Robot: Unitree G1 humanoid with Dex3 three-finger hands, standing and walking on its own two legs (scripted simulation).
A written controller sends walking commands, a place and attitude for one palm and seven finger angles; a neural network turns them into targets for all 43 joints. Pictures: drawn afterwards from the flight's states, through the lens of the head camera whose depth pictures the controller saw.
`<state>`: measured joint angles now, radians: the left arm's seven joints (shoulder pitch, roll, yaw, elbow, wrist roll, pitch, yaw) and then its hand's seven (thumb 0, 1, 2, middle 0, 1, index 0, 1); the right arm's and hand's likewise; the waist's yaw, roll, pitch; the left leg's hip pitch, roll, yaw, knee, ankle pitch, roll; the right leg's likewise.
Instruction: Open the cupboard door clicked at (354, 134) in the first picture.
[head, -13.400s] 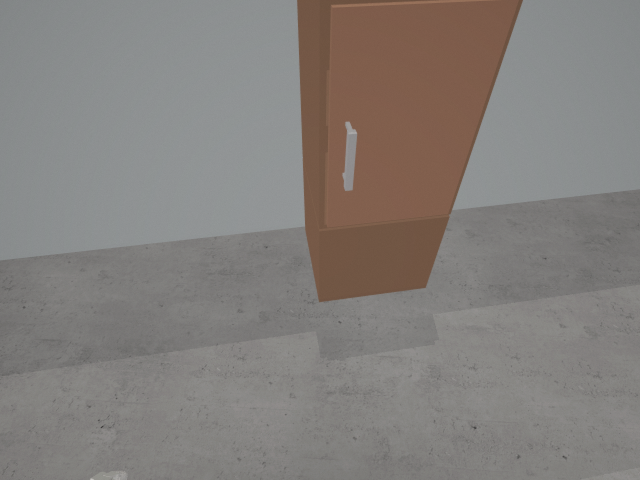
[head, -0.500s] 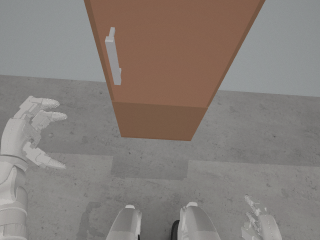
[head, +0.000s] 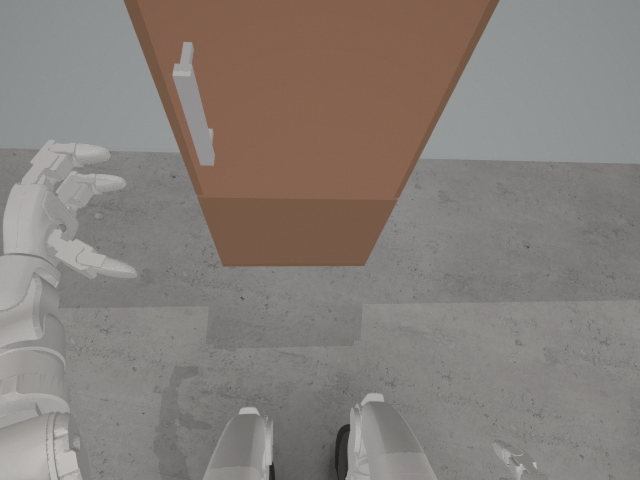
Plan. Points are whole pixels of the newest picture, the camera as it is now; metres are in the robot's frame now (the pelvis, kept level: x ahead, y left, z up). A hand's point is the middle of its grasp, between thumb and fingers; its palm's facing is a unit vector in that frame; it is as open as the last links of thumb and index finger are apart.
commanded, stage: move the hooked fingers beside the handle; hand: left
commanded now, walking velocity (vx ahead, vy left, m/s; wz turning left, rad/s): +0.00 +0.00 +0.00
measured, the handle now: (198, 110) +0.58 +0.17 +0.03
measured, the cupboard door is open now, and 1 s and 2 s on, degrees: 0 0 0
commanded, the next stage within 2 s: slide the fingers in behind the handle in 1.54 s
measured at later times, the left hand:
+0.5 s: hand (131, 162) +0.49 +0.24 +0.03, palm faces +0.03 -1.00 -0.02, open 13.9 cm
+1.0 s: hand (143, 138) +0.54 +0.24 +0.02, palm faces +0.04 -1.00 -0.03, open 13.9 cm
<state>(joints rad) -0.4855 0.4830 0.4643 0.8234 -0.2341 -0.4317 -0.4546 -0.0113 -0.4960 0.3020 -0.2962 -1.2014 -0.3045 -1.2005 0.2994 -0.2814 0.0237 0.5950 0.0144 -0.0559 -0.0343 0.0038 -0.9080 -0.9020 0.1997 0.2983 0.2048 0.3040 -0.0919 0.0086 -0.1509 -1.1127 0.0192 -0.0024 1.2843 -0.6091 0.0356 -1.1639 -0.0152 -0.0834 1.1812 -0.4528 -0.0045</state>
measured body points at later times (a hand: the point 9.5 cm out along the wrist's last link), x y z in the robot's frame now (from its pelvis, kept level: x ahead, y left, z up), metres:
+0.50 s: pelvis -0.01 +0.00 -0.01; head +0.16 +0.03 +0.40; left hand +0.48 +0.30 +0.03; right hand +0.03 -0.28 -0.12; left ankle -0.01 +0.09 -0.63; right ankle +0.05 -0.12 -0.63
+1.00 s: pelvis -0.01 +0.00 -0.02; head +0.19 +0.03 +0.38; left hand +0.53 +0.29 +0.02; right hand -0.02 -0.27 -0.12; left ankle -0.01 +0.09 -0.63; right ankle +0.05 -0.12 -0.63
